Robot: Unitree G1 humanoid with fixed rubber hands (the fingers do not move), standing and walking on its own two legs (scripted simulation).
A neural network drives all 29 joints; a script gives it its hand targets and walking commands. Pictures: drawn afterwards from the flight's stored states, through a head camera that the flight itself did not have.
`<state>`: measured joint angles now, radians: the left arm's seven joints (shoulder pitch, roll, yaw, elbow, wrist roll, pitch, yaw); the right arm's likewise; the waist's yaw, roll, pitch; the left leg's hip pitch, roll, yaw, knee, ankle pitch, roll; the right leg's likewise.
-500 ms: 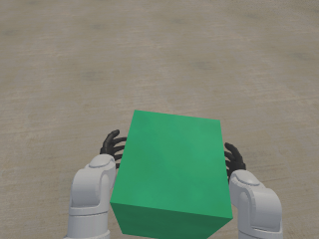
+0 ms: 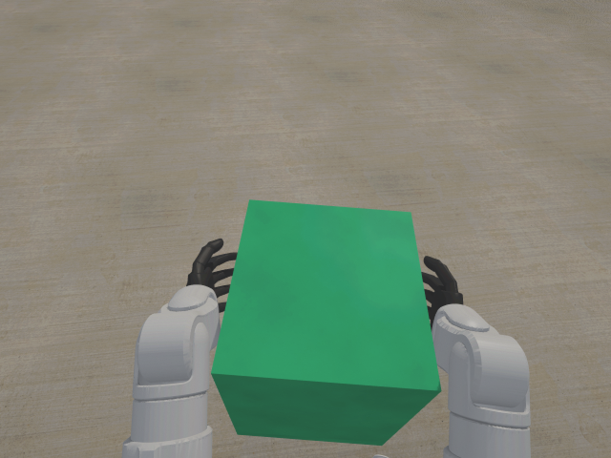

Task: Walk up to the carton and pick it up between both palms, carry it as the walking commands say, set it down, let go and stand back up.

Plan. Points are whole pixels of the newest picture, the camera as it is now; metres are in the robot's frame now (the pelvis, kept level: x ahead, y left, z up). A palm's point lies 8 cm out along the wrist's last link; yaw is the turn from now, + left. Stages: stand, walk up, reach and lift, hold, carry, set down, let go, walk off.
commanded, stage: carry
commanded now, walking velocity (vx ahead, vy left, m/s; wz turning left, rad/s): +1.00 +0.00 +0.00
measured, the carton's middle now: (319, 329) +0.28 +0.00 +0.03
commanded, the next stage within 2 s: none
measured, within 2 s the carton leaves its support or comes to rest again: neither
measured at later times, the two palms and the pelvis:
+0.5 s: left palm (253, 99) +0.74 +0.14 +0.10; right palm (397, 117) +0.70 -0.15 +0.10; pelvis +0.44 +0.02 +0.04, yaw -3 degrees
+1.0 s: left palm (275, 16) +1.21 +0.14 +0.11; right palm (375, 26) +1.20 -0.15 +0.09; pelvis +0.93 -0.02 +0.00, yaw -1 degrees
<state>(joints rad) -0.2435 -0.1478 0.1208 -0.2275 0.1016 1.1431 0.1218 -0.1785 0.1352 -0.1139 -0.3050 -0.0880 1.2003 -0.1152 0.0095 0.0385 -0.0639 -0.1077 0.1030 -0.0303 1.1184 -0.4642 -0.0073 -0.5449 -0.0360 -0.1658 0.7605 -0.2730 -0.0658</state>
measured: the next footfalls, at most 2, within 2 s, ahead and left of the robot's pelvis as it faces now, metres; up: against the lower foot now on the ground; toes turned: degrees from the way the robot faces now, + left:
left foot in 0.26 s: +0.43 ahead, +0.15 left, +0.00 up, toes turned +10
right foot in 0.58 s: +0.68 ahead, -0.12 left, +0.00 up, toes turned -11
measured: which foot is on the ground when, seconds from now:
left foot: up 0.00-0.24, down 0.26-0.66, up 0.68-1.00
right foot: down 0.00-0.32, up 0.34-0.56, down 0.58-1.00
